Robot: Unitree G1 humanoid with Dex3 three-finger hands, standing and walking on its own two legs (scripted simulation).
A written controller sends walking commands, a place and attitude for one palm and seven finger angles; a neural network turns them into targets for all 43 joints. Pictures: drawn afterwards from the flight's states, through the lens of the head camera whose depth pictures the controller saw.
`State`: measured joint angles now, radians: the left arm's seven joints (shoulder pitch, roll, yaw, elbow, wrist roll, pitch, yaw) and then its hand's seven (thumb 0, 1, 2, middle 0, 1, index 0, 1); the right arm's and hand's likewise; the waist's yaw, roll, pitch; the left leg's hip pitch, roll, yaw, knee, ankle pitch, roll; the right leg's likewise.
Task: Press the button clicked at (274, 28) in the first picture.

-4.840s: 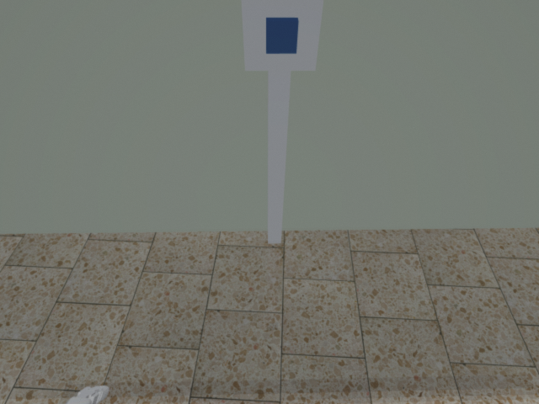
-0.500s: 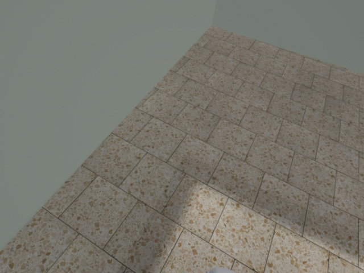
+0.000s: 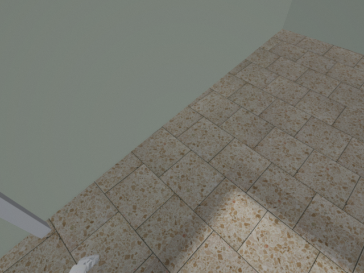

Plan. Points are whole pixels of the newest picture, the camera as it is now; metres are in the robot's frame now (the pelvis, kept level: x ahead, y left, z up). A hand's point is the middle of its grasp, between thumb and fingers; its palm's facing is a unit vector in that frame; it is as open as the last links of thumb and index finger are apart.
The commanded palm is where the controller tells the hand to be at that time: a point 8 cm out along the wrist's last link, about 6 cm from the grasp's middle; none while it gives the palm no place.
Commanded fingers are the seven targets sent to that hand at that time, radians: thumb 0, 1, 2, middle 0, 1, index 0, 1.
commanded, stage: turn to face it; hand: left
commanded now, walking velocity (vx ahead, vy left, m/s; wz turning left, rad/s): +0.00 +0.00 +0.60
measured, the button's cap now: out of the picture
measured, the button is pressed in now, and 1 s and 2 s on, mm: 0 0 0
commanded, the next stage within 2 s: take the last steps up to it in 1.26 s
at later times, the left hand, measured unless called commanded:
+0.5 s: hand out of the picture -0.07 +0.22 -0.18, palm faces +0.38 -0.89 -0.25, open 7.4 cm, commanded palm none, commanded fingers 0.00 0.90 0.90 -0.20 -0.30 -0.20 -0.30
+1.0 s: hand out of the picture +0.02 +0.24 -0.13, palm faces +0.58 -0.77 -0.28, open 7.4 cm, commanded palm none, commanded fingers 0.00 0.90 0.90 -0.20 -0.30 -0.20 -0.30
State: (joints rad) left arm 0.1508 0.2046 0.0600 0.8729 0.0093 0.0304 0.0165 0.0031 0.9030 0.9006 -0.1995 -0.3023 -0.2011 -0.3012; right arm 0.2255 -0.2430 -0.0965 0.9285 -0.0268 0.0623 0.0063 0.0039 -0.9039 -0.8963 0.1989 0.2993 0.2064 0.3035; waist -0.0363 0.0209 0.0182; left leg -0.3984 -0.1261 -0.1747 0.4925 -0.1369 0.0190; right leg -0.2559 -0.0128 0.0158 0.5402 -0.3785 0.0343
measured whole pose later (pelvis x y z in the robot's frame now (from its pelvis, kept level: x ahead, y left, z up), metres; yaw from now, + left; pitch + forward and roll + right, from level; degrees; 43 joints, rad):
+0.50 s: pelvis -0.01 +0.02 -0.01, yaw +20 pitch +1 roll +1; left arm 0.30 0.25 0.06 0.93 0.02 0.04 0.01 0.00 0.90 0.90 -0.20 -0.30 -0.20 -0.30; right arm 0.09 -0.25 -0.06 0.90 -0.02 0.04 0.03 0.01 -0.91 -0.90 0.19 0.30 0.20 0.30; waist 0.04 -0.06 0.12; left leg -0.30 0.00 0.10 0.63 -0.33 0.03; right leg -0.30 -0.20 -0.19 0.87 -0.51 0.07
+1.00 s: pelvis +0.02 +0.00 +0.00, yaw +38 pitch +0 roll +1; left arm 0.13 0.19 0.03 0.82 0.02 0.00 0.02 0.00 0.90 0.90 -0.20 -0.30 -0.20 -0.30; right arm 0.22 -0.26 -0.10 0.93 -0.02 0.07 0.01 0.01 -0.91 -0.90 0.20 0.30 0.21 0.30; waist -0.04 0.06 0.06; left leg -0.43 -0.08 -0.09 0.96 -0.48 -0.03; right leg -0.27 -0.06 -0.08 0.59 -0.32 0.00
